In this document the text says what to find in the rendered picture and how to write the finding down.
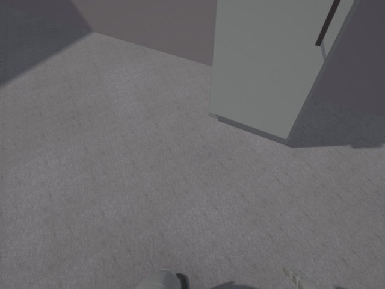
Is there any handle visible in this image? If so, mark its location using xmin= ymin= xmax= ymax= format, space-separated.
xmin=315 ymin=0 xmax=340 ymax=46

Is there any robot left shin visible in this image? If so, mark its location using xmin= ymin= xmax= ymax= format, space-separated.
xmin=161 ymin=269 xmax=176 ymax=276

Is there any robot right hand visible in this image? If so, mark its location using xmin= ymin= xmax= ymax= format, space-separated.
xmin=283 ymin=266 xmax=319 ymax=289

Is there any fridge door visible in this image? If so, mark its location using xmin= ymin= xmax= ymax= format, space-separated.
xmin=209 ymin=0 xmax=355 ymax=139

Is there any left robot thigh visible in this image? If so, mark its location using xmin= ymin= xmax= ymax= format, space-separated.
xmin=135 ymin=271 xmax=181 ymax=289

